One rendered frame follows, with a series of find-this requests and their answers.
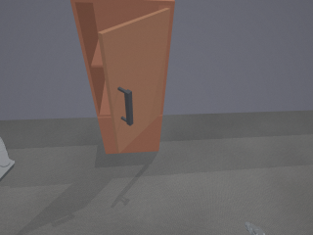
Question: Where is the cupboard door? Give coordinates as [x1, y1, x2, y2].
[98, 8, 170, 153]

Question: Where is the handle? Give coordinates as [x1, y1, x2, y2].
[117, 86, 134, 126]

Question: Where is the left robot hand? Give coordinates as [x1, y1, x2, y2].
[0, 137, 15, 181]

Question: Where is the right robot hand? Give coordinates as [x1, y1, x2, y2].
[245, 221, 265, 235]

